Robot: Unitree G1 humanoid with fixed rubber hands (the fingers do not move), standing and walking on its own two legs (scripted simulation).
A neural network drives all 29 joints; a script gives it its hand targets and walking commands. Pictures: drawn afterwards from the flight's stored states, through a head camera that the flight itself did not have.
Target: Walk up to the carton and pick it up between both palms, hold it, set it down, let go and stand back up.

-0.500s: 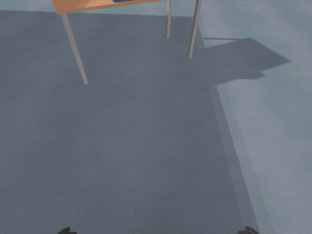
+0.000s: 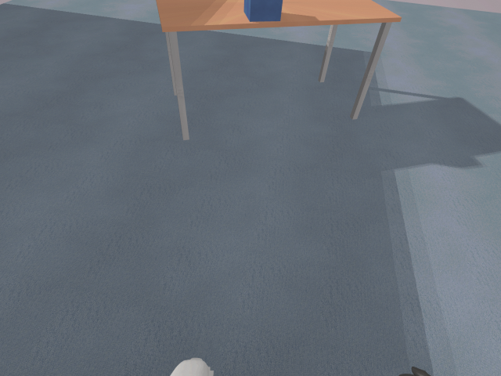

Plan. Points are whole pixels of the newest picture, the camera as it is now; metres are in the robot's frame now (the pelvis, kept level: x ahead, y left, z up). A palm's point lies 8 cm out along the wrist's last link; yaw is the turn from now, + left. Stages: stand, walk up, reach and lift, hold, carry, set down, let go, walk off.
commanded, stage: walk up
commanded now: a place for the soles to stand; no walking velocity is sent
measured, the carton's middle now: (262, 1) +1.85 +0.06 +0.01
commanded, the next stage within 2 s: none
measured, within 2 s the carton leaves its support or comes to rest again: neither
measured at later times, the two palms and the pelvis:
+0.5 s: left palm (100, 256) +0.35 +0.35 -0.10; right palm (373, 347) +0.21 -0.20 -0.09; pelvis +0.22 +0.08 -0.01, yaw +10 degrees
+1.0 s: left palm (126, 233) +0.42 +0.31 -0.11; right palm (307, 152) +0.74 -0.12 -0.09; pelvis +0.52 +0.06 -0.01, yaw +17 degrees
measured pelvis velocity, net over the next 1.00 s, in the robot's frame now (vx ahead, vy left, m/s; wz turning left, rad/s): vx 0.52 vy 0.06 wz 0.30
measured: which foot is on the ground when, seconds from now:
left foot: up 0.00-0.10, down 0.12-0.66, up 0.68-1.00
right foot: down 0.00-0.12, up 0.14-0.60, down 0.62-1.00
